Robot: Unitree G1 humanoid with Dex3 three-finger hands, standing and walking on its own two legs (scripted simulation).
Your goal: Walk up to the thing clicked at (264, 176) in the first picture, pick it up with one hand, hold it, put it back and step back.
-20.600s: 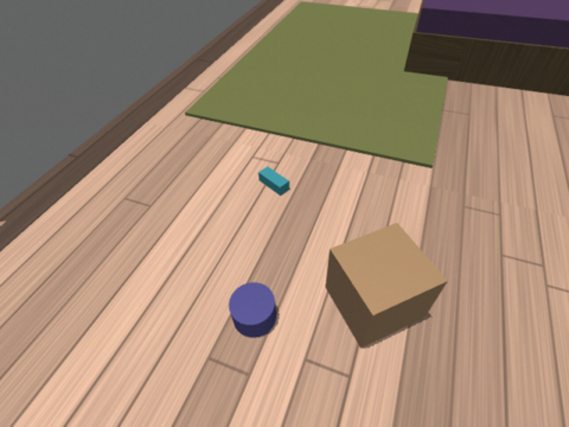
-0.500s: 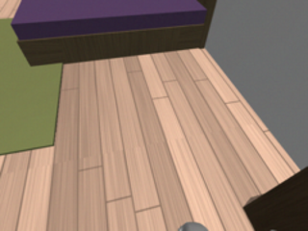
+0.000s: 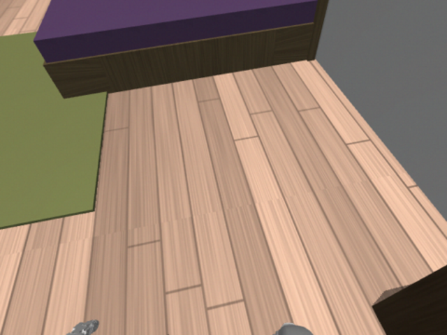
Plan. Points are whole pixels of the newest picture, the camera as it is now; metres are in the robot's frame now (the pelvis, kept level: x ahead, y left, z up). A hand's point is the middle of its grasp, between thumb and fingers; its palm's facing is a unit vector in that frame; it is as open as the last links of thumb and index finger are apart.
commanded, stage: walk up
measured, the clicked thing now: out of the picture +0.21 +1.40 -0.72
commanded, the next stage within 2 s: stand in 0.44 s
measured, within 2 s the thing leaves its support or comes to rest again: neither
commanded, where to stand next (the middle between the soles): +0.06 +0.01 m, yaw -1 degrees
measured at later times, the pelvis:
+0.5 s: pelvis +0.01 +0.00 +0.03, yaw +1 degrees
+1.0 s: pelvis +0.03 -0.02 +0.03, yaw +1 degrees
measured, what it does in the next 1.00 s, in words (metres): stands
